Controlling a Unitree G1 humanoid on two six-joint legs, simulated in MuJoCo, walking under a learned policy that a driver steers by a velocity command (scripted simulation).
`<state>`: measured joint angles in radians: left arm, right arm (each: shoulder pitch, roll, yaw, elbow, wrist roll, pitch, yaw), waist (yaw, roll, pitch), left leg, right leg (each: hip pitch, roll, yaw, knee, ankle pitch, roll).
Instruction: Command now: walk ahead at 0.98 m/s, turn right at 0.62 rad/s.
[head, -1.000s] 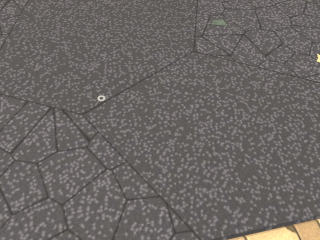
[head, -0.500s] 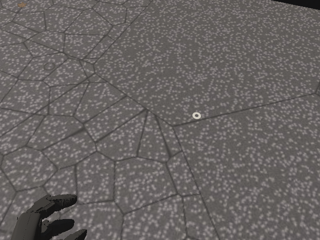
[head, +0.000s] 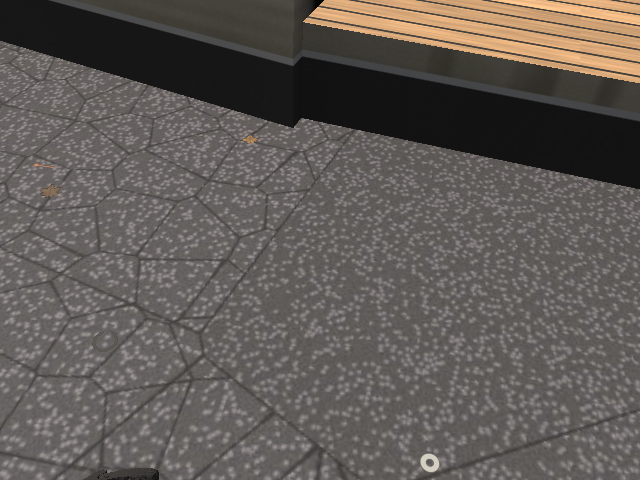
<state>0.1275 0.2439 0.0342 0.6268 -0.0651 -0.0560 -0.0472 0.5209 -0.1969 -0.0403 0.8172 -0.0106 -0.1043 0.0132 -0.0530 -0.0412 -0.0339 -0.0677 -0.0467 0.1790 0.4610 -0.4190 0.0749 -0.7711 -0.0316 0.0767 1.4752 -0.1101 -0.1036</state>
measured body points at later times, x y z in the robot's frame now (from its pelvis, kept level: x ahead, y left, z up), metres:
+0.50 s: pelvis +0.42 -0.02 +0.01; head +0.44 -0.04 +0.45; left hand +0.51 +0.21 -0.12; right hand +0.61 -0.31 -0.02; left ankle +0.69 +0.10 -0.67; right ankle +0.31 -0.05 -0.73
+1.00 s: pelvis +0.78 -0.20 -0.02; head +0.78 -0.24 +0.43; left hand +1.12 -0.30 -0.05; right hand +0.52 -0.35 -0.15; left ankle +0.76 +0.05 -0.73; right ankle +0.83 -0.43 -0.68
